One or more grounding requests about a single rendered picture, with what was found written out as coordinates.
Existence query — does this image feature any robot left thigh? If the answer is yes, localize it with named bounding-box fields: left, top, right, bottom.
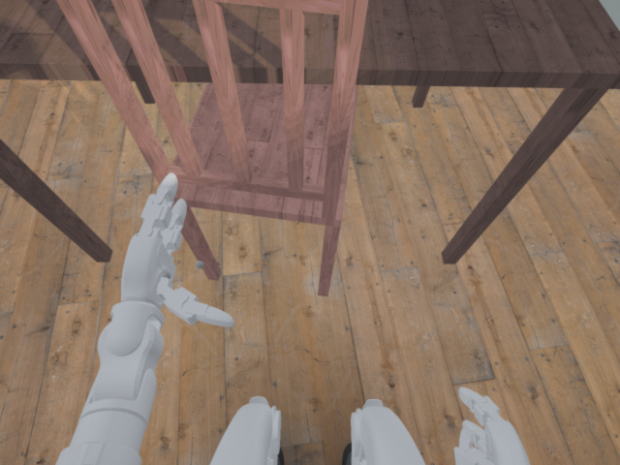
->
left=209, top=403, right=281, bottom=465

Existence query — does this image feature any robot right hand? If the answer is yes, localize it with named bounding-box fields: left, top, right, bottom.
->
left=454, top=387, right=530, bottom=465

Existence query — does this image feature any right robot shin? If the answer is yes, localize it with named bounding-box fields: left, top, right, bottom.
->
left=352, top=399, right=384, bottom=465

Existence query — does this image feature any left robot forearm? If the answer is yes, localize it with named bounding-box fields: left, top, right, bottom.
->
left=55, top=300, right=165, bottom=465

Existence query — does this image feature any robot left hand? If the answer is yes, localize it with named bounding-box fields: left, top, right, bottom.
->
left=121, top=172, right=234, bottom=326

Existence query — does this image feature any chair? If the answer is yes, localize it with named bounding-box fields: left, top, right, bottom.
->
left=56, top=0, right=368, bottom=296

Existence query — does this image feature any table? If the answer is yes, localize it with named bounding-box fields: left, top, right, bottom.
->
left=0, top=0, right=620, bottom=264

